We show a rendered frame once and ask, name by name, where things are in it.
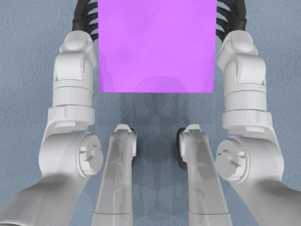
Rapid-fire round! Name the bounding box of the left robot thigh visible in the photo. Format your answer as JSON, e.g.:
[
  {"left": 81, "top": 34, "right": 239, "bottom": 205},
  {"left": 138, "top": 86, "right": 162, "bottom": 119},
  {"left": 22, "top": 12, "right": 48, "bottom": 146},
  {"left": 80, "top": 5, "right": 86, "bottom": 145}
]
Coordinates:
[{"left": 91, "top": 129, "right": 137, "bottom": 226}]

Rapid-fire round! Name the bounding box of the left robot hand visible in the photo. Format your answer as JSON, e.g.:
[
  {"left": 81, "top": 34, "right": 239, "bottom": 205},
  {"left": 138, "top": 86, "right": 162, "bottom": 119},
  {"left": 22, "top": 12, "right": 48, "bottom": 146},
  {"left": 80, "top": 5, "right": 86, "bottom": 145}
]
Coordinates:
[{"left": 72, "top": 0, "right": 99, "bottom": 41}]

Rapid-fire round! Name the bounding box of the left robot upper arm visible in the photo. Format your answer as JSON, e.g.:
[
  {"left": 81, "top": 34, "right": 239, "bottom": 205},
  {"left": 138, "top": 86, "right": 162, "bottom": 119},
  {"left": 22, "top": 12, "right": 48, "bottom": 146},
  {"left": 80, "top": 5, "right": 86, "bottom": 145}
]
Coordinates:
[{"left": 0, "top": 131, "right": 103, "bottom": 226}]

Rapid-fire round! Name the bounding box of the carton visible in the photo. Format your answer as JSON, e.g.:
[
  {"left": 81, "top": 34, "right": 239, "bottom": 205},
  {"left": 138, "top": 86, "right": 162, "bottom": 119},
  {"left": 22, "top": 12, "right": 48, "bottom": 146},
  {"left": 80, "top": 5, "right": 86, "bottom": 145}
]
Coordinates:
[{"left": 98, "top": 0, "right": 217, "bottom": 93}]

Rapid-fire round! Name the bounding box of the robot left forearm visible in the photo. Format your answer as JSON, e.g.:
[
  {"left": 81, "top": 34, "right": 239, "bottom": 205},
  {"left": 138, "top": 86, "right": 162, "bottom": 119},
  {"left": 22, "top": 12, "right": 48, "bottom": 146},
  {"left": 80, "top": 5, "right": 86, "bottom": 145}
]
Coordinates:
[{"left": 39, "top": 30, "right": 97, "bottom": 166}]

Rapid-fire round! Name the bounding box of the robot right forearm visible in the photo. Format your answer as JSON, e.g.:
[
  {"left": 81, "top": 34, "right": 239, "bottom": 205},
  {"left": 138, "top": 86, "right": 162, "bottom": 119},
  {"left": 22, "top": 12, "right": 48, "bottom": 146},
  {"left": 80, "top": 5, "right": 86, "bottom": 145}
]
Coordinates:
[{"left": 216, "top": 30, "right": 284, "bottom": 163}]

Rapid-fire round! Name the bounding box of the robot thigh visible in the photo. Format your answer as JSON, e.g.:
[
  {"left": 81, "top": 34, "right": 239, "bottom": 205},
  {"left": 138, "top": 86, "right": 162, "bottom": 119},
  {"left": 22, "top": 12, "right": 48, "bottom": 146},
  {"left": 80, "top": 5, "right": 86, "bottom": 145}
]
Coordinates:
[
  {"left": 91, "top": 129, "right": 137, "bottom": 226},
  {"left": 180, "top": 129, "right": 233, "bottom": 226}
]

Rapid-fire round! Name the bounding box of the right robot hand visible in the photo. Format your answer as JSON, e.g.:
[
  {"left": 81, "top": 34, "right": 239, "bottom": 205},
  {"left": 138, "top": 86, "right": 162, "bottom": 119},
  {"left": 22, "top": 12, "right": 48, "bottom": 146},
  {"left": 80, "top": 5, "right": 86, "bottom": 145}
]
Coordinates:
[{"left": 215, "top": 0, "right": 247, "bottom": 43}]

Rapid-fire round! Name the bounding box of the right robot upper arm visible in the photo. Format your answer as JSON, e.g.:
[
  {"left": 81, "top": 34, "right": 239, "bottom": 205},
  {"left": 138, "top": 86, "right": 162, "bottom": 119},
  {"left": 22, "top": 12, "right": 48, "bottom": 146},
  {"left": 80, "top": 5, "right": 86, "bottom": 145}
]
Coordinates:
[{"left": 214, "top": 136, "right": 301, "bottom": 226}]

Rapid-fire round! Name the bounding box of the right robot thigh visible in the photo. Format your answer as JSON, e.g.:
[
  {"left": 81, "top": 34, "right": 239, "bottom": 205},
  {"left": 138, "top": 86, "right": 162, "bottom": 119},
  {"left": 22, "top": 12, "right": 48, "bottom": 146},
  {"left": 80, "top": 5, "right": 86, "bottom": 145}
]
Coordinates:
[{"left": 180, "top": 129, "right": 233, "bottom": 226}]

